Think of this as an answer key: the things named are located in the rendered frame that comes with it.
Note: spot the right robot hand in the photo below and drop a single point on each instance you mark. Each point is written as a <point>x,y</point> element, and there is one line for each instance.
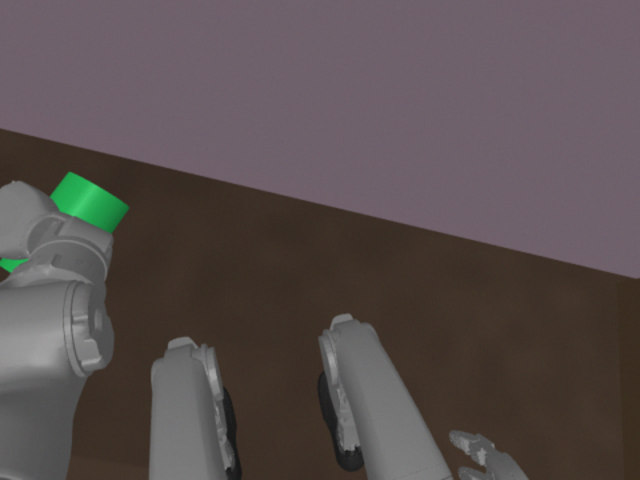
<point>499,466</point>

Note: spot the left robot hand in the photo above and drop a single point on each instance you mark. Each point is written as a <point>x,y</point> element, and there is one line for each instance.
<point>20,203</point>

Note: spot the can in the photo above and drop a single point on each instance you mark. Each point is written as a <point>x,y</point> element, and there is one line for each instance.
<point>79,197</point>

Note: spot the right robot foot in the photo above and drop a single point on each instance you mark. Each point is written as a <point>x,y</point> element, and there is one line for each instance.
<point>348,460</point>

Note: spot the left robot arm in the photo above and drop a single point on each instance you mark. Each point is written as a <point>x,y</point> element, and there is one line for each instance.
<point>54,332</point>

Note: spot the left robot foot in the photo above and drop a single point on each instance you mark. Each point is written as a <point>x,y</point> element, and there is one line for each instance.
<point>234,472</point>

